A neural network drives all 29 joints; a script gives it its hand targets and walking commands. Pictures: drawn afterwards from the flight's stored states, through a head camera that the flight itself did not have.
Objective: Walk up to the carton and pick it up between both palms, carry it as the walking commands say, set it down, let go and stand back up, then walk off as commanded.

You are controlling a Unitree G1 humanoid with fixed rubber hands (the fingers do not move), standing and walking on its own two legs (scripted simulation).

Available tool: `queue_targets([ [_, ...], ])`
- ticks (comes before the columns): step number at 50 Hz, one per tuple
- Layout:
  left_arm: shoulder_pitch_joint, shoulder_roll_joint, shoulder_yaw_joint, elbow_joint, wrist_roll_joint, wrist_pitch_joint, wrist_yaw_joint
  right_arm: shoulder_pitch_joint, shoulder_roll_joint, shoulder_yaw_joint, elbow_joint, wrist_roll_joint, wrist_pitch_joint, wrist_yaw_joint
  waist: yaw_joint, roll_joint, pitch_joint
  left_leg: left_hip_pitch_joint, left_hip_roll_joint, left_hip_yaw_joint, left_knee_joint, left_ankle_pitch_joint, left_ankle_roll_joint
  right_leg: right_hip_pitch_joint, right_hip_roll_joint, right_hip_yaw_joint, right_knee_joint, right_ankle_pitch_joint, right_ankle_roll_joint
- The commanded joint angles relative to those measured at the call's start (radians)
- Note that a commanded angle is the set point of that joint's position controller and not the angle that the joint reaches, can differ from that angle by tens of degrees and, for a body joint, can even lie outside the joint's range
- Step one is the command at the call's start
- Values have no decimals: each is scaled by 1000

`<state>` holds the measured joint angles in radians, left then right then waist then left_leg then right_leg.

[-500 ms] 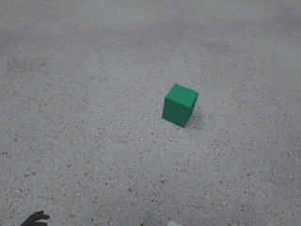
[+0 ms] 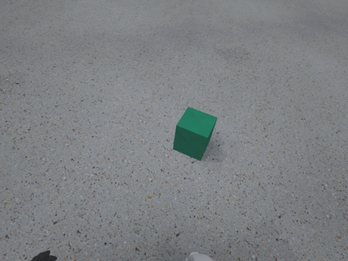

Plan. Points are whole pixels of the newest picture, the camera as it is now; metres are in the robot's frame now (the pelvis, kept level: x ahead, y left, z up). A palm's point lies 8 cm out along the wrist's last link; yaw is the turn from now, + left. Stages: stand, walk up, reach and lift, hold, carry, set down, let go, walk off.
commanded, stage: walk up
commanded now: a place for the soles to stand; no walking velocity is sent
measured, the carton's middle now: (194, 133) +1.01 -0.24 -0.61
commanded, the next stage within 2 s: none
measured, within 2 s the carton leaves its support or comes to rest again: neither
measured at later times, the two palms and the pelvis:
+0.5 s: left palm (39, 225) +0.25 +0.31 -0.09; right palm (300, 233) +0.22 -0.34 -0.08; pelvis +0.15 +0.00 -0.01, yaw -2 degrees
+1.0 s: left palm (83, 178) +0.38 +0.24 -0.09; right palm (310, 193) +0.33 -0.43 -0.09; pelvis +0.27 -0.07 -0.01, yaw -3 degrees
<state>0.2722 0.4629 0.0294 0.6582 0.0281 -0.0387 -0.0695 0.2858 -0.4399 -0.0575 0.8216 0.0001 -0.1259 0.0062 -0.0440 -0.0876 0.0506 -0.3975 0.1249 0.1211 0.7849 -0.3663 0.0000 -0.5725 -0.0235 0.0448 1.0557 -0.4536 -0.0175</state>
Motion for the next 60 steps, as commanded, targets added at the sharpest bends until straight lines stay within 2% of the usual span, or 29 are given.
queue_targets([
  [1,-44,186,116,-50,1,-32,-4,59,-372,-104,-61,-22,-7,-4,15,302,-123,189,273,-234,-304,-10,242,-7,-47,-94,-272,51,-15],
  [3,117,197,139,25,8,-41,1,0,-300,-79,-80,-32,7,0,120,200,-111,-57,187,-78,-97,-42,177,284,31,-150,-372,87,-30],
  [4,227,266,169,76,20,-47,16,-21,-225,-55,-87,-30,11,2,197,-53,-85,-261,77,29,245,-8,125,413,1,30,-488,-103,-67],
  [5,253,370,186,44,16,-50,30,-53,-150,-23,-118,-18,11,2,209,-300,-44,-513,-106,39,503,-162,54,454,-216,621,-769,-370,-156],
  [6,156,390,167,22,-11,-48,37,-143,-228,-39,-125,-8,18,-16,184,-162,-4,-561,-105,-149,557,-170,64,437,-270,816,-876,-369,-203],
  [8,69,308,148,-3,-6,-45,42,-16,-263,-46,-70,6,15,-9,104,-33,-26,-476,-20,-173,473,-35,70,399,-226,626,-738,-254,-205],
  [10,61,263,136,-11,-2,-44,44,35,-250,-53,-41,6,12,-6,97,-91,-64,-395,-10,-132,347,-13,40,373,-167,461,-662,-96,-199],
  [14,69,270,127,-8,-3,-40,37,-6,-256,-62,-56,-16,12,-5,109,-129,-14,-354,-11,-105,222,-20,21,279,-174,446,-672,-216,-262],
  [19,11,285,135,-17,0,-27,28,26,-256,-73,-46,-14,-2,-5,97,-158,18,-250,-43,-57,99,-10,27,205,-183,392,-651,-192,-252],
  [21,-69,260,120,-32,-3,-17,22,145,-252,-84,-10,-16,-15,-11,5,-117,-30,81,-73,0,-41,99,35,12,-142,243,-516,-99,-221],
  [22,-76,199,96,-44,5,-9,21,292,-271,-102,31,-17,-25,-22,-69,13,-106,330,-96,-32,-96,47,44,-126,-103,148,-281,-76,-173],
  [23,-60,93,73,-47,-8,-13,23,452,-381,-134,65,-35,-35,-40,-149,336,-146,542,100,-386,-301,-263,94,-347,20,-5,149,6,-75],
  [24,-59,122,74,-93,-2,-13,30,391,-462,-144,6,-24,-35,-37,-86,335,-132,510,359,-881,-551,-443,173,-472,77,27,258,-66,-36],
  [25,-70,222,90,-48,2,-6,37,257,-454,-135,-23,2,-29,-39,-48,145,-77,420,358,-891,-555,-508,218,-433,12,106,293,-21,-16],
  [26,-41,231,105,-21,2,-1,31,192,-413,-124,-40,7,-23,-40,-2,54,-50,305,338,-785,-520,-481,208,-346,-42,82,272,28,-9],
  [28,17,215,115,-3,6,5,23,137,-348,-99,-39,-2,-21,-39,31,137,8,210,235,-568,-482,-338,160,-253,-66,29,164,58,-8],
  [30,25,187,110,-4,12,6,13,142,-352,-98,-34,-17,-23,-31,23,281,-33,203,197,-417,-435,-207,195,-204,-89,-5,101,91,-1],
  [38,-76,197,115,-36,13,13,-17,82,-374,-114,-55,-16,-11,-28,4,312,11,103,227,-303,-429,-256,226,-115,-107,-42,-163,149,5],
  [42,121,228,147,26,20,1,-4,-20,-318,-86,-80,-29,8,-21,121,203,-67,-132,171,-153,-185,-233,192,300,-24,-123,-307,89,-25],
  [43,196,258,163,61,21,-8,6,10,-259,-72,-82,-37,18,-22,161,33,-83,-241,105,-94,55,-256,153,407,2,-72,-366,-40,-43],
  [44,251,348,186,61,24,-15,19,13,-183,-49,-104,-20,16,-18,199,-287,-18,-429,-68,44,439,-143,85,436,-213,439,-710,-390,-110],
  [45,146,401,170,11,13,-24,30,-32,-184,-34,-122,-9,27,-33,183,-303,69,-558,-152,-99,570,-190,71,306,-306,783,-917,-544,-189],
  [46,61,365,148,-25,-3,-19,32,-51,-252,-50,-101,-2,23,-38,144,-98,71,-500,-100,-191,563,-129,79,296,-286,718,-895,-481,-184],
  [48,36,298,135,-24,3,-16,32,92,-280,-62,-50,9,7,-32,110,-140,-37,-419,-31,-127,433,-47,51,365,-229,477,-672,-84,-210],
  [50,41,251,121,-22,-4,-14,31,107,-260,-59,-35,2,5,-33,98,-141,-64,-329,-38,-94,311,-73,37,310,-184,338,-601,32,-217],
  [54,64,271,133,-20,6,-1,26,90,-245,-61,-50,-8,4,-35,117,-187,-54,-263,-65,-46,171,-135,32,259,-204,326,-612,-88,-261],
  [58,-72,251,119,-66,12,21,16,232,-246,-80,4,-8,-13,-47,10,-123,-6,47,-118,32,-75,73,39,22,-112,139,-460,-85,-196],
  [59,-77,191,111,-78,9,28,15,342,-268,-91,33,-19,-18,-61,-43,-12,-92,243,-105,-27,-134,94,57,-67,-72,69,-246,-58,-152],
  [60,-87,123,94,-114,7,23,18,468,-376,-133,45,-44,-20,-78,-104,290,-163,437,109,-452,-257,-192,158,-316,-6,-27,95,-49,-72],
])
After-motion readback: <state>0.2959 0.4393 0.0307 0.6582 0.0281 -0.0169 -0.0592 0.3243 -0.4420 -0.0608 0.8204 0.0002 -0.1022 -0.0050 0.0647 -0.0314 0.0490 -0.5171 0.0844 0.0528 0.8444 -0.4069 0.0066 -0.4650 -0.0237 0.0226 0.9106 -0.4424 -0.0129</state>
